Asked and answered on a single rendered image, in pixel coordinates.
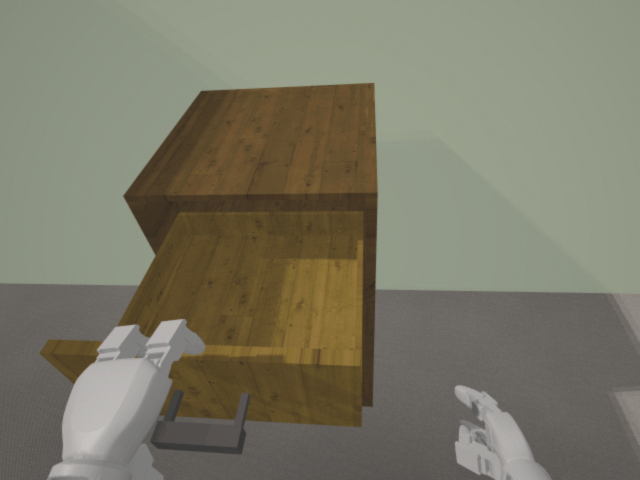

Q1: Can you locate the left robot forearm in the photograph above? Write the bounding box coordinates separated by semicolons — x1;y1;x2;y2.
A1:
47;459;132;480

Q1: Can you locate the right robot forearm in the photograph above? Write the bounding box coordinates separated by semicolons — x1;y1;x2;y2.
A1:
501;459;552;480

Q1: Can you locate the robot right hand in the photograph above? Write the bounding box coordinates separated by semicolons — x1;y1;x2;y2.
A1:
455;385;535;480

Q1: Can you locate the drawer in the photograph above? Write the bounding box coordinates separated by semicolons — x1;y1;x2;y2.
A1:
39;211;364;427

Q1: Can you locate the handle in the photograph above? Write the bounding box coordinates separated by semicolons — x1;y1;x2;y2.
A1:
150;390;250;455

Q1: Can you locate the cabinet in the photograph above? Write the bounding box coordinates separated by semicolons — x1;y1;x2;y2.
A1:
123;83;378;407

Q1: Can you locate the robot left hand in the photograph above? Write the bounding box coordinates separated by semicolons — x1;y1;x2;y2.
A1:
62;319;206;480

